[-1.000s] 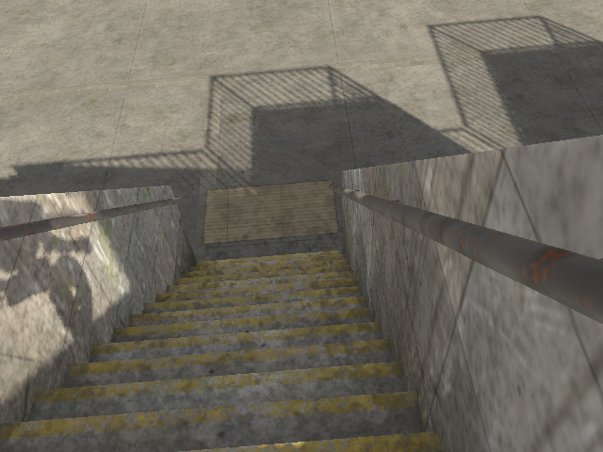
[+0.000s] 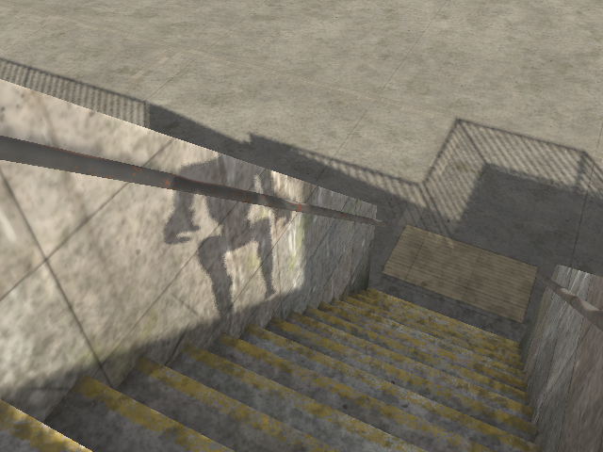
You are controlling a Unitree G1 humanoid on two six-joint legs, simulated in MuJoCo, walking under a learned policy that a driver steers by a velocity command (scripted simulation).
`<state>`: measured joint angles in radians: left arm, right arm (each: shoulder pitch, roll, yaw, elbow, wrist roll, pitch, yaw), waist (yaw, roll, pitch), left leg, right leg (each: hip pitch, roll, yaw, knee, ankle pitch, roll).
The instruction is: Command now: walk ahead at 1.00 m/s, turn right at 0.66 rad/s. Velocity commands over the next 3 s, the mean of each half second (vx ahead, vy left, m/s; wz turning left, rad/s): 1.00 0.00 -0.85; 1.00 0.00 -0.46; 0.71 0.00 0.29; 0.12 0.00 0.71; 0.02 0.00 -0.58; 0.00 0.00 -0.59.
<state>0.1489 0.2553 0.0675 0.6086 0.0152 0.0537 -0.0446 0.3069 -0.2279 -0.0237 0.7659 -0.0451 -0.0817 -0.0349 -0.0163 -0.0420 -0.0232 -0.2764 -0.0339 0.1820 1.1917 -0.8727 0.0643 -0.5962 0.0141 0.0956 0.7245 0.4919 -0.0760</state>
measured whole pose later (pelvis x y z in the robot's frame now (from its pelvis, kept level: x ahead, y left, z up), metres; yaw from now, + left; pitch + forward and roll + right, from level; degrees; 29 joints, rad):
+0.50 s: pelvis +0.23 -0.03 -0.18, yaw -27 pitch +0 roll +1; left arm 0.41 0.22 0.03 0.76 0.00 -0.02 0.06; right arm 0.02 -0.22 0.00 0.64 -0.06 -0.05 0.01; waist 0.14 0.05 -0.01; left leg -0.72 0.00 -0.21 0.90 0.32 -0.06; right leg -0.31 0.25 0.33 1.11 -0.74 -0.12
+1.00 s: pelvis +0.50 -0.04 -0.44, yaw -38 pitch -2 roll +0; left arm 0.04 0.21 0.02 0.73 0.02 -0.02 -0.02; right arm 0.61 -0.19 0.02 0.95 -0.01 -0.05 -0.01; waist -0.10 -0.10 0.02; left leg -0.30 -0.05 0.01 1.24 -0.90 0.06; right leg -0.79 0.11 0.20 0.94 0.54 -0.06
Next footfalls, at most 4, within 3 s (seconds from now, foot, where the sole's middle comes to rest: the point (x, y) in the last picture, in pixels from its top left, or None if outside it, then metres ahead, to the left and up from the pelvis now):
0.12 right None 0.14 -0.11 -0.88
0.64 left None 0.49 0.08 -1.10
1.14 right None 0.58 -0.23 -1.32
1.54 left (359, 451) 0.87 -0.17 -1.54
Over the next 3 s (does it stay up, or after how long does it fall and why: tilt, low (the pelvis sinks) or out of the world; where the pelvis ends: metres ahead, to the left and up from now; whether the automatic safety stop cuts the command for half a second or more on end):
stays up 0.94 -0.28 -0.99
